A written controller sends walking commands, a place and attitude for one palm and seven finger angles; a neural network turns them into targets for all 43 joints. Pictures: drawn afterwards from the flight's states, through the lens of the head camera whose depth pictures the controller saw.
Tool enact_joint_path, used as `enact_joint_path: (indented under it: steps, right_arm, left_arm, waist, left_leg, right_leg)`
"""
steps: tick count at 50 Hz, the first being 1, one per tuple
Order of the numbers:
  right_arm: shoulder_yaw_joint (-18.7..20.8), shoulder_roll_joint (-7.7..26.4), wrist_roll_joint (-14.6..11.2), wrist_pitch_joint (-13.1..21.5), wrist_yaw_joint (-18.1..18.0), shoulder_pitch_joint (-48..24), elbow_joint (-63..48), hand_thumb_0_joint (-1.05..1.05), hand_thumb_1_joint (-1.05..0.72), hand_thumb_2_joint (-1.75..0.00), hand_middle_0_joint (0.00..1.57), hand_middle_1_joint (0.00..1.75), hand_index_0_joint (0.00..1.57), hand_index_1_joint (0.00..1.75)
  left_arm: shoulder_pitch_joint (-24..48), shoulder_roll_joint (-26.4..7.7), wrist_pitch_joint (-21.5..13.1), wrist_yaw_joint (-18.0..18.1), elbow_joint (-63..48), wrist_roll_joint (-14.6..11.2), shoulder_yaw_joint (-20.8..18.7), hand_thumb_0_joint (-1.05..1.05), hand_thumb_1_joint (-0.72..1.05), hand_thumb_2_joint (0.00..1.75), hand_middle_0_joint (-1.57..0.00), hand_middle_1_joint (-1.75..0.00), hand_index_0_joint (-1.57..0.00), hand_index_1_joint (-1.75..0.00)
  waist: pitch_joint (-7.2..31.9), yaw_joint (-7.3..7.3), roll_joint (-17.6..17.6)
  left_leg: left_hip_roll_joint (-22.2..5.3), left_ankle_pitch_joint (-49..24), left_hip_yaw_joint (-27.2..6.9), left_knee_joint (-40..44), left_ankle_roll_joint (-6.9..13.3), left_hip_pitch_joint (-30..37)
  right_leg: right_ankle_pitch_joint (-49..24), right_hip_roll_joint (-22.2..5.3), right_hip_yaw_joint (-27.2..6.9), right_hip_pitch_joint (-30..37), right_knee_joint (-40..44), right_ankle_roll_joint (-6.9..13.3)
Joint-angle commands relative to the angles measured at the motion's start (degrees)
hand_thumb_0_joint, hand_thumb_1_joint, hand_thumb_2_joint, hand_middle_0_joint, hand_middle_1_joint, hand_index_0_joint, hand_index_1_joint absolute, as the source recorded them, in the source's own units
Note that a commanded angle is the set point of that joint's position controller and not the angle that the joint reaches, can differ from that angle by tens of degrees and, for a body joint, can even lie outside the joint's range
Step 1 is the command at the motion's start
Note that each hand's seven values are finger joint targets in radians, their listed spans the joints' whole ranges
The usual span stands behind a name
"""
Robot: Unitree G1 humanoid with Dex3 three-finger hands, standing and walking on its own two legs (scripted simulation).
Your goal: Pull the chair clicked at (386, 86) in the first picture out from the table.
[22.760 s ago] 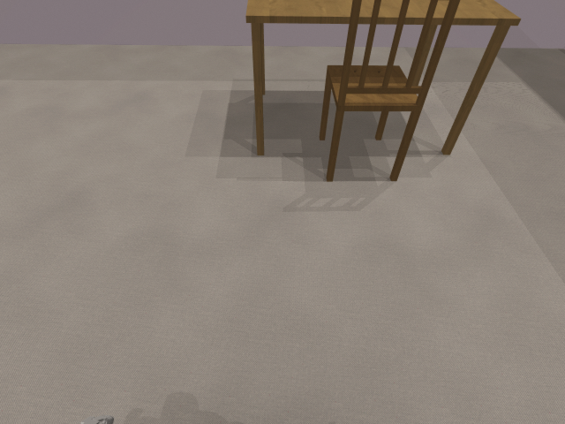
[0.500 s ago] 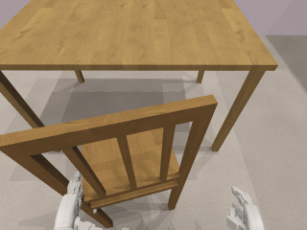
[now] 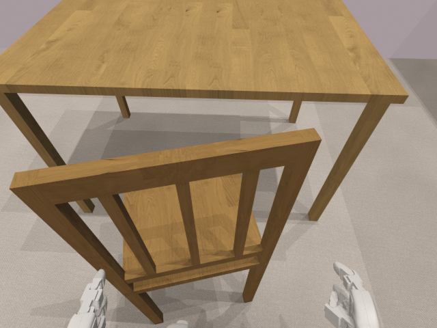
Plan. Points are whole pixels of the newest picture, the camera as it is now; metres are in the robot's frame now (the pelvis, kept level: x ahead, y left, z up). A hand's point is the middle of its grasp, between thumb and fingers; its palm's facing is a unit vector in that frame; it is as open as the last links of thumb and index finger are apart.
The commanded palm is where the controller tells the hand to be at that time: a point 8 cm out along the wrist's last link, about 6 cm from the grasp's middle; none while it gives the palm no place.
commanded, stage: draw the hand back to the body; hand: left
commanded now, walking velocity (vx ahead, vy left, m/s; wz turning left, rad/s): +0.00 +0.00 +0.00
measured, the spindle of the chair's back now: (190, 229) +0.30 +0.07 +0.01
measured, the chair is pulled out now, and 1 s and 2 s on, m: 0.19 0.18 0.18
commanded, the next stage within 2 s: step back with the hand held close in 1.50 s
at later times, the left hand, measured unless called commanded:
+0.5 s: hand (77, 312) +0.14 +0.19 +0.09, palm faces +0.06 -0.97 -0.24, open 16.8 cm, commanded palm +0.11 +0.26 +0.13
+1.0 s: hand (6, 227) +0.21 +0.26 +0.20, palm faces +0.39 -0.82 -0.42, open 11.1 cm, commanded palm +0.16 +0.30 +0.23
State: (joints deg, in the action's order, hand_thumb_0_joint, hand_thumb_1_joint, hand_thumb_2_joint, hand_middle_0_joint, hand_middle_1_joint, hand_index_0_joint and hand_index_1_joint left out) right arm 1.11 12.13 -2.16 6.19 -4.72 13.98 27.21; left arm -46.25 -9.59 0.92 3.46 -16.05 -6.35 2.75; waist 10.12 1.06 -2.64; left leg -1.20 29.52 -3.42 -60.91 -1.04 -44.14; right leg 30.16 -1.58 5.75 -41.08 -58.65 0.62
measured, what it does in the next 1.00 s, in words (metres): rises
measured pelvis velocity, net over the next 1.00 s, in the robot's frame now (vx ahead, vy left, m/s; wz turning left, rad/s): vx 0.03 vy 0.01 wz -0.03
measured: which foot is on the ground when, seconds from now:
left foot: down 0.00-1.00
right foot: down 0.00-1.00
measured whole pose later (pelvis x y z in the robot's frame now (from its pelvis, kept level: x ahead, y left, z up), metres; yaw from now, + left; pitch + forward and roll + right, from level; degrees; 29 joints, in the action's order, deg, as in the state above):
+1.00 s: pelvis +0.03 +0.01 +0.06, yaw -2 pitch -2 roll -1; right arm -1.3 12.0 -1.2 7.9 -4.8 9.2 35.0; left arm -33.4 -19.1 -2.5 8.9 -26.4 -3.6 -15.3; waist -0.3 -3.5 -3.8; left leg -0.8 19.9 -0.1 -32.7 0.1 -10.9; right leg 19.3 -1.4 3.1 -8.9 -30.2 -0.8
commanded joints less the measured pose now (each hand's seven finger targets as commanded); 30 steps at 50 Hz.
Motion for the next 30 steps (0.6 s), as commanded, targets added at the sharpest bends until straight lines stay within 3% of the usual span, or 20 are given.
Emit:
enact_joint_path:
  steps: [1,2,5,7,8,9,10,11,12,13,16,18,21,22,23,24,27,30]
  right_arm:
    - [3.02,6.24,-0.66,6.02,0.01,-3.85,-6.81,0.00,-0.90,-0.90,0.20,0.30,0.20,0.30]
    - [3.17,6.16,-0.72,6.40,0.29,-4.32,-6.01,0.00,-0.90,-0.90,0.20,0.30,0.20,0.30]
    - [3.39,5.65,-1.18,7.06,1.57,-6.26,-4.73,0.00,-0.90,-0.90,0.20,0.30,0.20,0.30]
    - [3.41,6.01,-1.46,8.07,1.80,-7.26,-5.10,0.00,-0.90,-0.90,0.20,0.30,0.20,0.30]
    - [3.50,5.87,-1.80,8.34,1.88,-7.19,-5.09,0.00,-0.90,-0.90,0.20,0.30,0.20,0.30]
    - [3.23,5.76,-2.04,8.70,2.06,-7.56,-4.89,0.00,-0.90,-0.90,0.20,0.30,0.20,0.30]
    - [3.13,5.65,-2.19,9.01,2.09,-7.84,-4.50,0.00,-0.90,-0.90,0.20,0.30,0.20,0.30]
    - [3.28,5.81,-2.32,9.02,1.96,-8.01,-4.32,0.00,-0.90,-0.90,0.20,0.30,0.20,0.30]
    - [3.25,5.79,-2.49,8.87,1.90,-8.82,-4.12,0.00,-0.90,-0.90,0.20,0.30,0.20,0.30]
    - [3.00,5.64,-2.77,8.72,1.76,-8.91,-4.72,0.00,-0.90,-0.90,0.20,0.30,0.20,0.30]
    - [2.67,6.06,-3.21,8.45,0.79,-9.24,-5.43,0.00,-0.90,-0.90,0.20,0.30,0.20,0.30]
    - [2.14,6.24,-3.26,8.87,0.27,-9.24,-5.42,0.00,-0.90,-0.90,0.20,0.30,0.20,0.30]
    - [1.80,6.34,-3.35,10.14,-0.26,-8.61,-4.81,0.00,-0.90,-0.90,0.20,0.30,0.20,0.30]
    - [2.01,5.76,-1.74,7.07,-1.65,-9.74,-5.67,0.00,-0.90,-0.90,0.20,0.30,0.20,0.30]
    - [0.43,4.62,-1.45,6.19,-1.99,-9.98,-7.73,0.00,-0.90,-0.90,0.20,0.30,0.20,0.30]
    - [0.45,4.46,-1.40,5.43,-2.24,-10.01,-7.01,0.00,-0.90,-0.90,0.20,0.30,0.20,0.30]
    - [0.21,5.03,-0.94,3.39,-3.11,-10.29,-6.24,0.00,-0.90,-0.90,0.20,0.30,0.20,0.30]
    - [-0.28,5.45,-0.51,3.40,-3.12,-10.58,-5.78,0.00,-0.90,-0.90,0.20,0.30,0.20,0.30]
  left_arm:
    - [2.55,-6.94,-16.48,-2.96,-16.64,-3.35,-7.30,0.00,-0.55,0.20,0.00,0.00,0.00,0.00]
    - [3.18,-7.85,-18.60,-3.79,-16.16,-3.68,-8.51,0.00,-0.55,0.20,0.00,0.00,0.00,0.00]
    - [2.66,-6.52,-25.06,-8.14,-12.26,-5.84,-9.27,0.00,-0.55,0.20,0.00,0.00,0.00,0.00]
    - [5.08,-10.19,-28.54,-10.07,-18.35,-7.50,-11.70,0.00,-0.55,0.20,0.00,0.00,0.00,0.00]
    - [4.15,-11.18,-29.48,-10.85,-19.39,-8.13,-12.88,0.00,-0.55,0.20,0.00,0.00,0.00,0.00]
    - [4.02,-9.74,-30.23,-11.96,-19.20,-9.18,-11.75,0.00,-0.55,0.20,0.00,0.00,0.00,0.00]
    - [5.50,-10.46,-30.68,-12.67,-18.76,-10.32,-12.95,0.00,-0.55,0.20,0.00,0.00,0.00,0.00]
    - [5.28,-11.04,-30.56,-13.13,-17.95,-10.82,-14.58,0.00,-0.55,0.20,0.00,0.00,0.00,0.00]
    - [3.43,-11.39,-29.27,-13.22,-15.81,-10.90,-15.89,0.00,-0.55,0.20,0.00,0.00,0.00,0.00]
    - [2.89,-10.23,-27.75,-13.35,-15.62,-11.29,-15.09,0.00,-0.55,0.20,0.00,0.00,0.00,0.00]
    - [4.87,-11.16,-23.71,-13.20,-16.77,-12.08,-16.60,0.00,-0.55,0.20,0.00,0.00,0.00,0.00]
    - [5.71,-11.89,-22.07,-13.03,-17.63,-11.97,-17.01,0.00,-0.48,0.24,-0.01,-0.02,-0.01,-0.02]
    - [7.42,-13.46,-21.11,-12.79,-19.21,-12.67,-19.05,0.00,-0.37,0.29,-0.02,-0.04,-0.02,-0.04]
    - [2.45,-25.19,-13.94,-3.11,-15.67,-1.76,-24.84,0.00,-0.33,0.31,-0.03,-0.05,-0.03,-0.05]
    - [3.61,-17.26,-11.14,0.28,-22.36,-0.62,-18.40,0.00,-0.30,0.32,-0.04,-0.05,-0.04,-0.05]
    - [4.56,-15.89,-9.07,2.80,-21.91,0.58,-17.41,0.00,-0.26,0.34,-0.04,-0.06,-0.04,-0.06]
    - [5.39,-16.80,-6.04,6.24,-20.46,1.93,-18.35,0.00,-0.15,0.39,-0.05,-0.08,-0.05,-0.08]
    - [7.57,-16.30,-5.69,7.32,-20.43,2.76,-17.63,0.00,-0.04,0.44,-0.07,-0.10,-0.07,-0.10]
  waist:
    - [5.12,0.80,-0.39]
    - [4.48,0.56,-2.02]
    - [3.68,0.41,0.32]
    - [8.03,-0.56,-3.34]
    - [8.70,-0.70,-3.23]
    - [8.24,-0.30,-3.48]
    - [7.94,-0.01,-1.89]
    - [7.60,-0.13,-0.88]
    - [7.07,-0.75,-2.11]
    - [5.93,-0.28,-1.27]
    - [4.22,0.08,1.10]
    - [3.02,-0.16,-0.79]
    - [2.22,-0.33,0.15]
    - [3.81,-5.59,-2.61]
    - [0.09,-3.02,-4.20]
    - [-2.08,-2.72,-4.88]
    - [-4.00,-2.73,0.55]
    - [-6.21,-2.91,-0.50]
  left_leg:
    - [1.99,-14.11,1.31,5.59,2.38,4.75]
    - [1.91,-13.93,1.15,5.42,2.18,4.24]
    - [1.66,-12.13,0.98,4.05,1.84,1.38]
    - [1.80,-12.43,1.34,3.88,2.06,2.70]
    - [1.63,-12.53,1.48,4.61,2.00,3.78]
    - [1.70,-12.59,1.44,4.60,2.09,4.20]
    - [1.66,-11.73,1.12,4.63,2.09,3.50]
    - [1.46,-11.07,1.05,5.06,2.05,3.78]
    - [1.51,-10.92,0.96,6.00,2.03,4.16]
    - [1.52,-9.54,1.02,6.85,2.10,4.27]
    - [1.33,-6.86,0.70,8.86,2.21,5.17]
    - [1.25,-6.39,0.58,10.71,2.24,6.87]
    - [1.00,-7.00,0.35,12.31,2.21,9.16]
    - [-0.74,-6.73,0.88,14.84,1.79,11.88]
    - [-0.32,-6.92,1.48,16.43,2.02,13.84]
    - [-0.52,-7.04,1.45,17.30,2.00,15.50]
    - [-0.96,-7.70,1.23,20.20,2.17,18.85]
    - [-0.82,-9.15,1.30,23.35,2.20,22.44]
  right_leg:
    - [-11.93,1.99,-0.78,0.56,7.95,0.32]
    - [-11.29,2.07,-0.88,0.05,7.60,0.57]
    - [-9.56,2.18,-1.09,-1.15,6.49,0.44]
    - [-9.09,1.99,-2.12,0.95,6.15,0.84]
    - [-8.68,2.06,-2.19,1.50,6.77,0.81]
    - [-8.83,2.12,-2.23,1.33,7.14,0.70]
    - [-7.69,2.05,-2.57,1.59,7.82,0.50]
    - [-6.82,2.08,-2.65,2.10,8.53,0.40]
    - [-6.56,2.14,-2.50,3.12,9.17,0.61]
    - [-5.17,1.87,-2.60,3.47,10.31,0.25]
    - [-1.08,1.56,-3.26,4.63,13.31,-0.25]
    - [-0.86,1.55,-2.66,5.28,14.21,-0.03]
    - [-1.44,1.67,-2.66,6.63,15.99,-0.13]
    - [-2.31,-0.69,-7.09,11.36,19.07,1.66]
    - [-3.97,-1.51,-5.00,10.87,20.35,1.10]
    - [-4.99,-1.35,-3.95,11.21,20.98,1.08]
    - [-5.41,-0.93,-3.05,14.06,24.26,0.77]
    - [-7.99,-0.94,-2.65,16.61,25.96,0.61]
